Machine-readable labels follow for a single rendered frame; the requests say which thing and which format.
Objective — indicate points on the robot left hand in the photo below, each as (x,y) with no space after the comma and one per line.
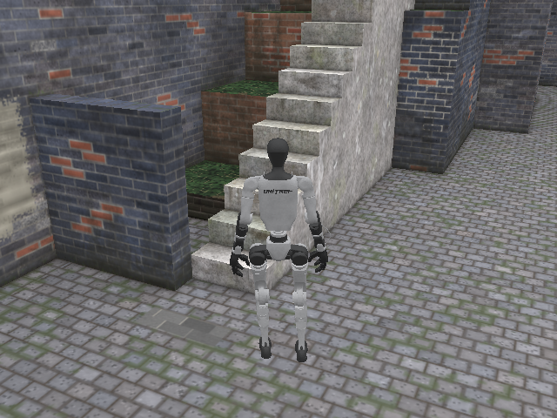
(235,265)

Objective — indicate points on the left robot upper arm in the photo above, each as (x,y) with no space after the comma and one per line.
(250,185)

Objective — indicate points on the robot left forearm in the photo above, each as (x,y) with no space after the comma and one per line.
(240,236)

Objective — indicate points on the robot right hand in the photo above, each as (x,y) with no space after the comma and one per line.
(323,258)

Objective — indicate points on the right robot foot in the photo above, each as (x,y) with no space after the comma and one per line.
(301,354)

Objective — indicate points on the robot right forearm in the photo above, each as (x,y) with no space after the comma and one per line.
(317,235)

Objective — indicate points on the right robot upper arm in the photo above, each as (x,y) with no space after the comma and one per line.
(305,185)

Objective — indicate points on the robot left shin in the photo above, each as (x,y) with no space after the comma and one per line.
(263,319)

